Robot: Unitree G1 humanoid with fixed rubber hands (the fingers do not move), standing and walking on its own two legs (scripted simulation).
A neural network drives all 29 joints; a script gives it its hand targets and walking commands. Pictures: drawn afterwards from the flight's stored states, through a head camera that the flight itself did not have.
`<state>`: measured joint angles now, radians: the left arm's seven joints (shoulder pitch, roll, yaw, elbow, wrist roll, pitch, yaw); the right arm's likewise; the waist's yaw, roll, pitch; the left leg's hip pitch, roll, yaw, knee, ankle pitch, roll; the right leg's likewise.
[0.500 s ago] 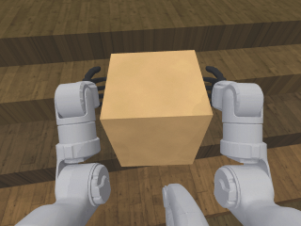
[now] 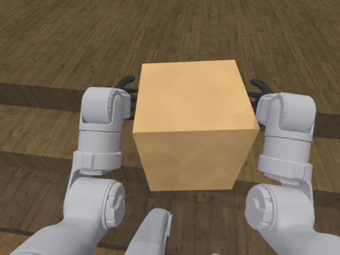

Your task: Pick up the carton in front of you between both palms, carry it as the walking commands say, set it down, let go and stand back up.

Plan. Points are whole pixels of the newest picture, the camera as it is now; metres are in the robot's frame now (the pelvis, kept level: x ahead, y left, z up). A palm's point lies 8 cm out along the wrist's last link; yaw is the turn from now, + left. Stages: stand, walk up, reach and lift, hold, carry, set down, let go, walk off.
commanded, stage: carry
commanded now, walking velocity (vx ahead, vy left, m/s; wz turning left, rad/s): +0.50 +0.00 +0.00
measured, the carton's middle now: (189, 130) +0.38 +0.03 +0.08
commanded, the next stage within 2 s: none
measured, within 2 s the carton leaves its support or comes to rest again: neither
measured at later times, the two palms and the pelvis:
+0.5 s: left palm out of the picture +0.69 +0.20 +0.33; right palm out of the picture +0.65 -0.10 +0.33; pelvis +0.29 +0.09 +0.18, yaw -2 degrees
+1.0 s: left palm out of the picture +0.95 +0.23 +0.51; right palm out of the picture +0.99 -0.07 +0.51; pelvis +0.60 +0.04 +0.35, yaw +0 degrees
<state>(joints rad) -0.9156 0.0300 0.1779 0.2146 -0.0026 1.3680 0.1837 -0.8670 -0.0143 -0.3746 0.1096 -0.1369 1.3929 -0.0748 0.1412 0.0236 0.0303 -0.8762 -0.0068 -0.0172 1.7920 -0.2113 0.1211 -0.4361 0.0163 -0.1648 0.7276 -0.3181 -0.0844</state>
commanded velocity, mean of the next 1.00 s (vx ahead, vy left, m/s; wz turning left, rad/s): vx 0.50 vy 0.00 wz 0.00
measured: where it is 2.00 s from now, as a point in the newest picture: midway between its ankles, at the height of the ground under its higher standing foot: (183, 50)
